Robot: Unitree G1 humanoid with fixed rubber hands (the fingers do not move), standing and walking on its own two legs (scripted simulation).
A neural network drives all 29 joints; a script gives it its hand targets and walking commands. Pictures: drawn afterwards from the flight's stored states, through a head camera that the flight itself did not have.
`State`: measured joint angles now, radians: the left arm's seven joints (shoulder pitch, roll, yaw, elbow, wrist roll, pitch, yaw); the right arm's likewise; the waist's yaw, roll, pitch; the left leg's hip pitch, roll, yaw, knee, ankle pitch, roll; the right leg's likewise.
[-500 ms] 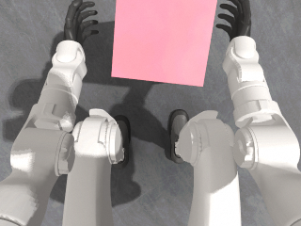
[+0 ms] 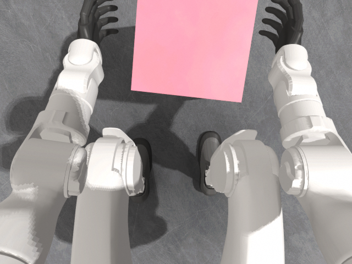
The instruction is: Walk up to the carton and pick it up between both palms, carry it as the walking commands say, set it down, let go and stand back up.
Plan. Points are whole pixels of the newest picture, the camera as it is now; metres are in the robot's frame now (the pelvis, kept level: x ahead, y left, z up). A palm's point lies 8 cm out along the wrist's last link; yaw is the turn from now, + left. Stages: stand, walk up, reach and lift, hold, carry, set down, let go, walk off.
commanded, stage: reach and lift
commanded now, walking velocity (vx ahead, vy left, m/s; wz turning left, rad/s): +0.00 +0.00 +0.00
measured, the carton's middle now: (186, 53) +0.48 -0.03 -0.24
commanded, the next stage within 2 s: none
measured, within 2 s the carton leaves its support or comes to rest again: leaves its support in 1.46 s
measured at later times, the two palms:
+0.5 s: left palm (111, 28) +0.51 +0.12 -0.16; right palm (267, 30) +0.51 -0.17 -0.16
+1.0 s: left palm (112, 30) +0.51 +0.11 -0.16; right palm (265, 31) +0.51 -0.17 -0.16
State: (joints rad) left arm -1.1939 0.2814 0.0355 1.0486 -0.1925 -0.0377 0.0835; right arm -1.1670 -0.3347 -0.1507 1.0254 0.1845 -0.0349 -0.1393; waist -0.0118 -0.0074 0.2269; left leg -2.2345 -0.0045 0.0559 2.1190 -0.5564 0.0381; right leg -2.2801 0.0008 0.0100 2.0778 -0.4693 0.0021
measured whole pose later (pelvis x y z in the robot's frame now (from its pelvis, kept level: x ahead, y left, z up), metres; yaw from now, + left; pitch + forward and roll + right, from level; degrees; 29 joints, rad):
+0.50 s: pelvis +0.00 +0.00 +0.00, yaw +0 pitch +39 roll +1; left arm -1.26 0.21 -0.03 1.06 -0.20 -0.05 0.10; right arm -1.28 -0.27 -0.11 1.11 0.19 -0.05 -0.14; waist -0.01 -0.01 0.23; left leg -2.23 0.00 0.06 2.12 -0.56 0.04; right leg -2.28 0.01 0.01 2.08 -0.47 0.00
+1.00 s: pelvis +0.00 +0.00 +0.00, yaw +0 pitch +38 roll +1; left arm -1.27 0.20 0.03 1.09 -0.20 -0.02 0.10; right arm -1.28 -0.24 -0.13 1.12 0.19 -0.06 -0.16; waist -0.01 -0.01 0.23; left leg -2.23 -0.01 0.06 2.12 -0.56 0.04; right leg -2.29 0.04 0.02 2.09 -0.47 0.01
